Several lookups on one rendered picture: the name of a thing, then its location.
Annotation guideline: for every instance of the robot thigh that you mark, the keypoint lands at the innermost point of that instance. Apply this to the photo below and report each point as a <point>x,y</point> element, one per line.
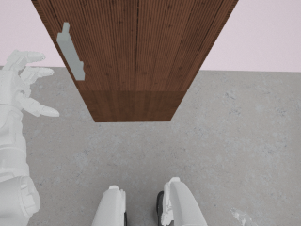
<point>184,206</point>
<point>112,205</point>

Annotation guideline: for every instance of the robot left thigh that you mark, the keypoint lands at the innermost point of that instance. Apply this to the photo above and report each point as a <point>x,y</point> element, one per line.
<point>112,205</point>

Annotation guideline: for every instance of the robot right thigh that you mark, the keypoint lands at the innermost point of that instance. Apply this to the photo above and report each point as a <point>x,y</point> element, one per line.
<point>184,206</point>

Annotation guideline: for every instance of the robot left hand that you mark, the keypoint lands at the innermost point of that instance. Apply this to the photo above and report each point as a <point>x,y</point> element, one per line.
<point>11,84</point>

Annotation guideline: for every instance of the left robot upper arm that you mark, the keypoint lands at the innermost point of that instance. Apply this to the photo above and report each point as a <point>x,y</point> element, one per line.
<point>19,200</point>

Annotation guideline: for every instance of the robot left forearm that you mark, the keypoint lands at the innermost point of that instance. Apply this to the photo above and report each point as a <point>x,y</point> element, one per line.
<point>12,144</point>

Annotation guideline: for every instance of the robot right hand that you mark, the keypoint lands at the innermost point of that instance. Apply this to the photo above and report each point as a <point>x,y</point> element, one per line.
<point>243,218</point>

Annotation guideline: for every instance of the handle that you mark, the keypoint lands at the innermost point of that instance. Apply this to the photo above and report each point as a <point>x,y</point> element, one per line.
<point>66,45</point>

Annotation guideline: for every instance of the cupboard door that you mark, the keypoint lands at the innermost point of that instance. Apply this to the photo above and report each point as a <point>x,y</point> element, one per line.
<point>137,45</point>

